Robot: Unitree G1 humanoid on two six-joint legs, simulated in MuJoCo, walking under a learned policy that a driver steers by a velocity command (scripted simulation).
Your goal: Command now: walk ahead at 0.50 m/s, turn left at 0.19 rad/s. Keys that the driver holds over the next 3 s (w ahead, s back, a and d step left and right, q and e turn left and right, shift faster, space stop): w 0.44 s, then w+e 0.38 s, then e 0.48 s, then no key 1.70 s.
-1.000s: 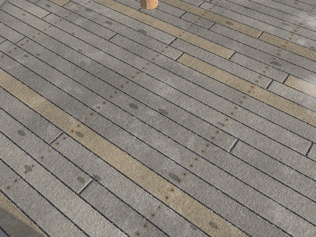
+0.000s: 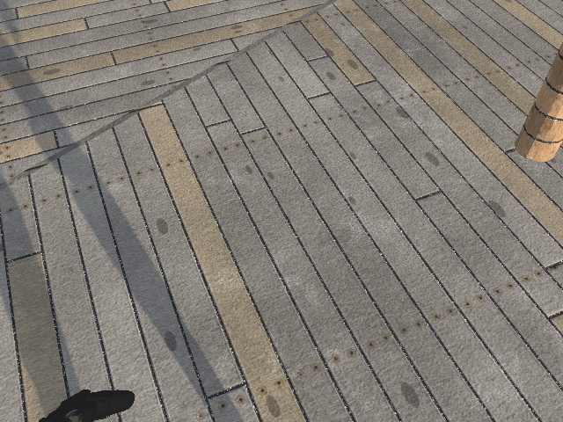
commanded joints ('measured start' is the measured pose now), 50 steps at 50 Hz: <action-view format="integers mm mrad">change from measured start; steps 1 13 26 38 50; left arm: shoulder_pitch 381 260 399 221 292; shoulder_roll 196 159 63 80 178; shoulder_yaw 66 36 -8 28 78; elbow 42 63 73 29 -50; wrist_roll -19 -21 -11 -32 -15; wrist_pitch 2 25 58 99 90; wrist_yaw -4 20 34 30 -25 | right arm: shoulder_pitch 107 -247 61 -164 -162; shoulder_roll -77 -29 -272 -95 -186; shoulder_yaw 7 15 -62 -16 -38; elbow -68 -155 -120 -50 -39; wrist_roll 19 -11 -37 -35 19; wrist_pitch -34 -35 -53 -82 5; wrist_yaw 3 14 27 18 -30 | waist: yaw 148 103 -55 73 176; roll -263 -71 153 48 56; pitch -332 9 -348 29 -110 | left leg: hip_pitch -635 -587 468 -70 73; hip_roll -8 180 415 307 272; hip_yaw -25 131 -242 205 393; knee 657 135 -137 -515 87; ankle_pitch -96 433 420 526 1088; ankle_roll -12 -56 204 135 -2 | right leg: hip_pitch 842 347 -50 -232 201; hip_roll -421 -216 -48 -165 30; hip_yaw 790 151 10 143 -72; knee -204 -371 540 482 -13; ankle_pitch -316 157 -40 39 84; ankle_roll -271 -167 15 57 -73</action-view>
